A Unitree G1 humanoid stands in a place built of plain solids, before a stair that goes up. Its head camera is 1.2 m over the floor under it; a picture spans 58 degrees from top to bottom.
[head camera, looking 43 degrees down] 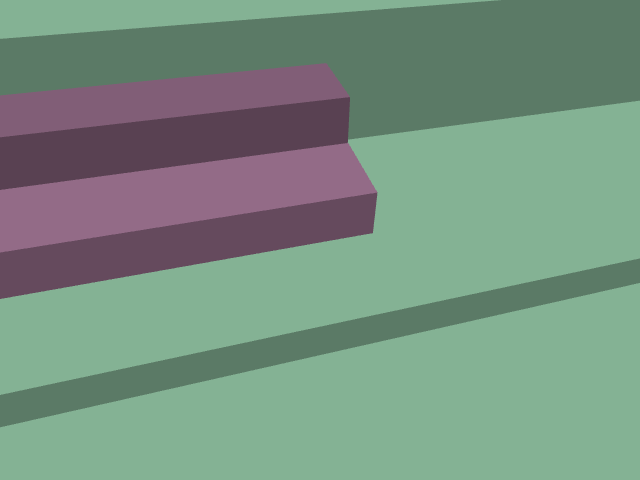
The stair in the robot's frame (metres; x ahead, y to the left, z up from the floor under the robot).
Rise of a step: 0.19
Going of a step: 0.33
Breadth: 1.49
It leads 14 degrees to the left of straight ahead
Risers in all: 4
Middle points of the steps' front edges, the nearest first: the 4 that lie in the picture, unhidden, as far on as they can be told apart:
0.64 0.44 0.15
0.97 0.53 0.34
1.29 0.61 0.52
1.61 0.69 0.71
